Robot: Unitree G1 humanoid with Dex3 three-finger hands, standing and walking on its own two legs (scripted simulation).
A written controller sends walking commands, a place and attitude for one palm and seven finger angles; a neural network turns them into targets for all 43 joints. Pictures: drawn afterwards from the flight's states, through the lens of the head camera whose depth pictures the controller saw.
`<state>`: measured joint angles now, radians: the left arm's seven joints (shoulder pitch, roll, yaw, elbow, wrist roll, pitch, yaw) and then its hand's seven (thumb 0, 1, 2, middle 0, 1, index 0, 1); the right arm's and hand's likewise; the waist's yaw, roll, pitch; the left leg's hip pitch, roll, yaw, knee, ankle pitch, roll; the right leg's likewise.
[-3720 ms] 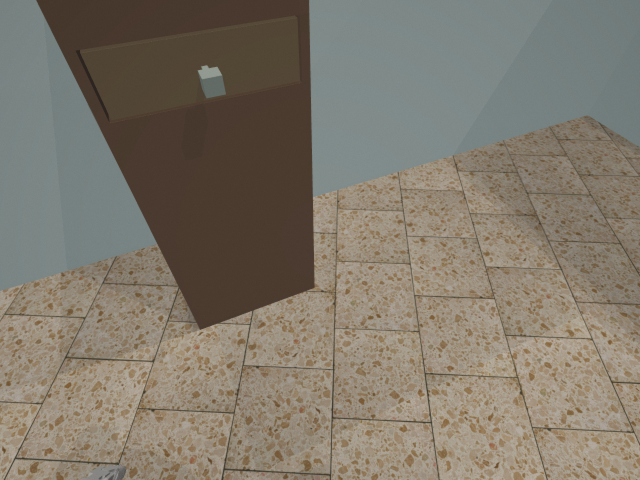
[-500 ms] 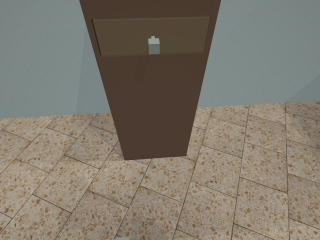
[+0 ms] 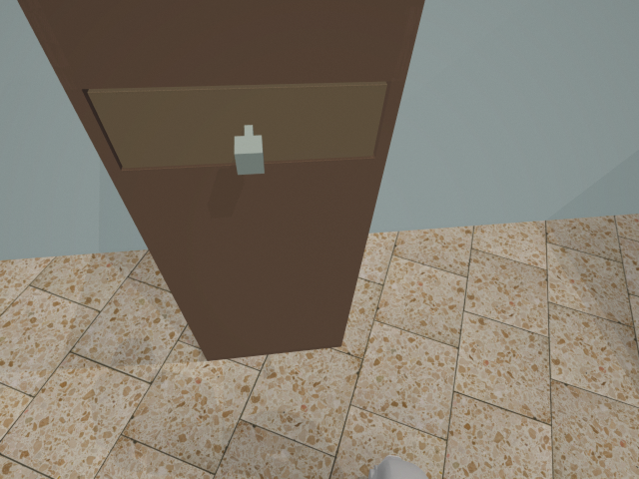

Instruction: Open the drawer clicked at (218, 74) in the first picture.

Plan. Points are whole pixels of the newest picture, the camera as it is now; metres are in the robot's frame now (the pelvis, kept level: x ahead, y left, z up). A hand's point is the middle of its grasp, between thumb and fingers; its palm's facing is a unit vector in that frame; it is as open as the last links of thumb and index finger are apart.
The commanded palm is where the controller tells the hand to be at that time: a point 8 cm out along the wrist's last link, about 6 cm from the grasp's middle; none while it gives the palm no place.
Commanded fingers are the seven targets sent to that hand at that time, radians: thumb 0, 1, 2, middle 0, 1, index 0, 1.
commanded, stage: come to a stop and stand still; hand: left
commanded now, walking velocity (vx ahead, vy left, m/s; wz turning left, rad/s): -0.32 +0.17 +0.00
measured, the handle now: (249, 145) +0.51 +0.12 +0.12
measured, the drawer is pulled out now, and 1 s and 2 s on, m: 0.00 0.00 0.00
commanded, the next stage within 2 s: look again from close up in 1.26 s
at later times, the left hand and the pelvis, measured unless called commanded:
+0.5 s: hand out of the picture +0.06 +0.21 -0.19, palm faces +0.10 -0.97 -0.23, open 7.4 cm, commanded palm none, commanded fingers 0.00 0.90 0.90 -0.20 -0.30 -0.20 -0.30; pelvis -0.01 +0.00 -0.02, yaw +2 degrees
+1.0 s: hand out of the picture -0.05 +0.18 -0.17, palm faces +0.03 -0.98 -0.18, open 7.4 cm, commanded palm none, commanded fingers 0.00 0.90 0.90 -0.20 -0.30 -0.20 -0.30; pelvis -0.04 +0.02 +0.00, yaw +1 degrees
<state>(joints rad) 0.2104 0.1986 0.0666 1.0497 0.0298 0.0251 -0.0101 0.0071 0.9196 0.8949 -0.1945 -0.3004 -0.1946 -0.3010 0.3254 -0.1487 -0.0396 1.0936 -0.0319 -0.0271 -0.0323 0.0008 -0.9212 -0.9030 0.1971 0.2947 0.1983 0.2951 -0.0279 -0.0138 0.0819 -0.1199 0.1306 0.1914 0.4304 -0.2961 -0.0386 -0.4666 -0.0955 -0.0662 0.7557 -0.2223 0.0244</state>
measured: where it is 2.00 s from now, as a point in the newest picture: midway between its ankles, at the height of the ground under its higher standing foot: outside the picture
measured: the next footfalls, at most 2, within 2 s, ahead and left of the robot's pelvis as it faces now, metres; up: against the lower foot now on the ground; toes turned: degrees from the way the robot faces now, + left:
right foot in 0.06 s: +0.13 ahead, -0.16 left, +0.00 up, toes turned -7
left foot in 0.48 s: +0.02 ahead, +0.12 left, +0.00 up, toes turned +5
